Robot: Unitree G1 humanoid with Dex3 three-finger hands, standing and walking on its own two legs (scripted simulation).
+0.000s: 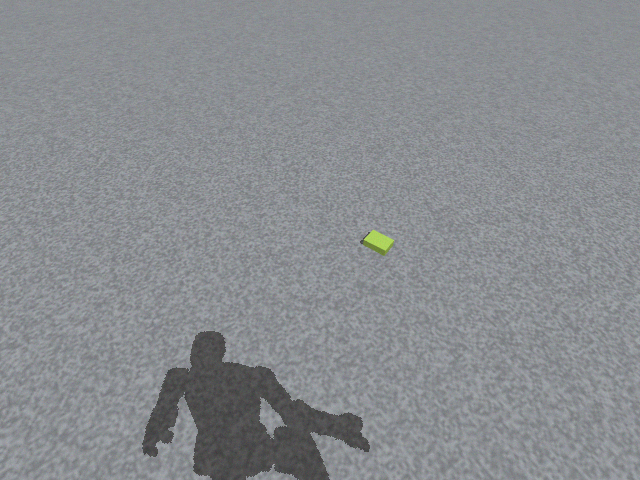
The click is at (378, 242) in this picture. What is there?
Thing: flat box
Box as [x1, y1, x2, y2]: [363, 230, 393, 255]
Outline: 372,230 364,239 363,244 384,255 392,245 393,240
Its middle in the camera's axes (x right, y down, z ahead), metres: +0.26 -0.02 +1.70
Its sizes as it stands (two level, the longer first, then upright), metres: 0.109 0.078 0.034
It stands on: the floor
